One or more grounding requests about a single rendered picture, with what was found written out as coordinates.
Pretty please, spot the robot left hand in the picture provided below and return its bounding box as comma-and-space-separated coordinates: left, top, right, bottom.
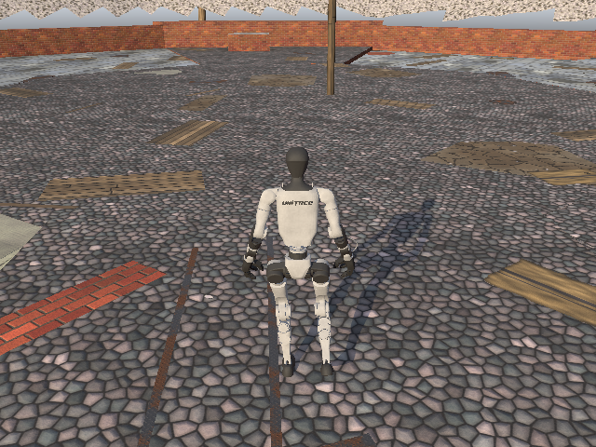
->
242, 260, 264, 279

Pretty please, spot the right robot upper arm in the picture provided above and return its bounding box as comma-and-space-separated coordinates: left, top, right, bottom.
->
317, 187, 343, 238

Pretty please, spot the right robot forearm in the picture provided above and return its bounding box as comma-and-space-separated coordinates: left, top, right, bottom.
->
334, 224, 353, 261

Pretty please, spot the left robot upper arm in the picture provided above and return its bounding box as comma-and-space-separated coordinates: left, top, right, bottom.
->
253, 187, 278, 239

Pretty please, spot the humanoid robot torso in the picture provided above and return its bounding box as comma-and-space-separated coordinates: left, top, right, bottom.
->
276, 183, 319, 279

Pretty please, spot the right robot shin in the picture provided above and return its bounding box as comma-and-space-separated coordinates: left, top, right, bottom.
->
318, 302, 331, 364

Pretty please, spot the left robot forearm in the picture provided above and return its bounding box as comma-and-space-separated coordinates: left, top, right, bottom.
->
244, 225, 263, 263

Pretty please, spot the robot right hand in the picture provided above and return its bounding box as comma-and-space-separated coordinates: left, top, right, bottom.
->
333, 257, 355, 278

